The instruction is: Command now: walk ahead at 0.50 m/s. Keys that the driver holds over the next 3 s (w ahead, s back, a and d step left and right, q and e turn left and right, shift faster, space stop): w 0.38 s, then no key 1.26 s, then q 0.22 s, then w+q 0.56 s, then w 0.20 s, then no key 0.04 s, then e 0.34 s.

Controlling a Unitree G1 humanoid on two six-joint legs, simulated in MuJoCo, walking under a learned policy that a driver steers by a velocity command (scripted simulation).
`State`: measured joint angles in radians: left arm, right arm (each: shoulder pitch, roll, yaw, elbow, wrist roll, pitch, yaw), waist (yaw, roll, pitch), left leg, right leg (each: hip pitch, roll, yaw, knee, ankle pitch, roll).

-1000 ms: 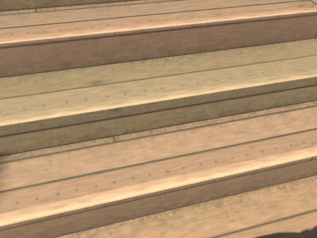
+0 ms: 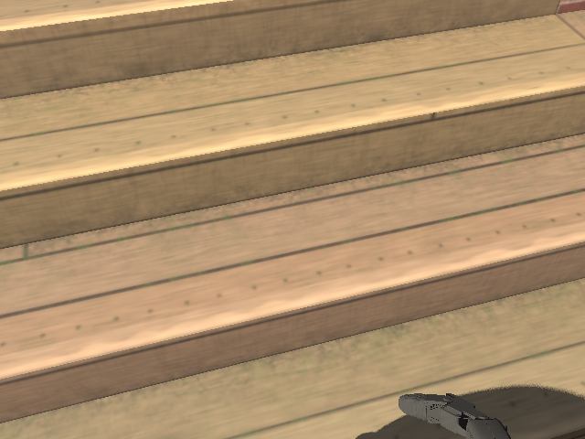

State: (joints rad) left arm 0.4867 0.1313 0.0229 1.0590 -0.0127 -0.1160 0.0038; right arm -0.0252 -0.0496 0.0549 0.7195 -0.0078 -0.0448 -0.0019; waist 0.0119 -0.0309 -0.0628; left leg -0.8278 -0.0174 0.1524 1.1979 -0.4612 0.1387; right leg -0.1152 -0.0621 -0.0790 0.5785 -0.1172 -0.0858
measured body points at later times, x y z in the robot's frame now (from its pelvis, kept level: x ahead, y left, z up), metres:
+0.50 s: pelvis +0.32 -0.03 +0.14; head +0.34 -0.01 +0.59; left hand +0.59 +0.11 +0.09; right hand +0.21 -0.22 +0.00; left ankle +0.12 +0.08 -0.57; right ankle +0.44 -0.10 -0.49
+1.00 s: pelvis +0.49 +0.00 +0.27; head +0.52 +0.00 +0.72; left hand +0.43 +0.21 +0.13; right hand +0.71 -0.13 +0.18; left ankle +0.62 +0.12 -0.33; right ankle +0.44 -0.11 -0.48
